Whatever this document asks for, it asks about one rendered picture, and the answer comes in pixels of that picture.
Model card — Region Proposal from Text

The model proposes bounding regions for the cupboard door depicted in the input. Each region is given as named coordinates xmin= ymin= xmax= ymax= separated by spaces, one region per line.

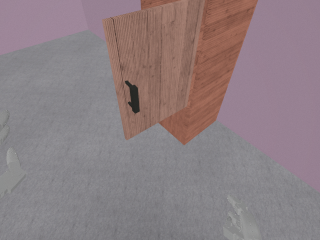
xmin=102 ymin=0 xmax=205 ymax=140

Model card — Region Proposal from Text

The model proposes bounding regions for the handle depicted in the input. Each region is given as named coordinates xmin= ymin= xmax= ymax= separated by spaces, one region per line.
xmin=125 ymin=80 xmax=140 ymax=114

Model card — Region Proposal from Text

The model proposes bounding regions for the right robot hand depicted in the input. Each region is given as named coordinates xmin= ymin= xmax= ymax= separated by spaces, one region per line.
xmin=223 ymin=194 xmax=262 ymax=240

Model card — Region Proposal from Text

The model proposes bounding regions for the left robot hand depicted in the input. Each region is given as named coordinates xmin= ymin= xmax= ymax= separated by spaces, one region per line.
xmin=0 ymin=110 xmax=27 ymax=200

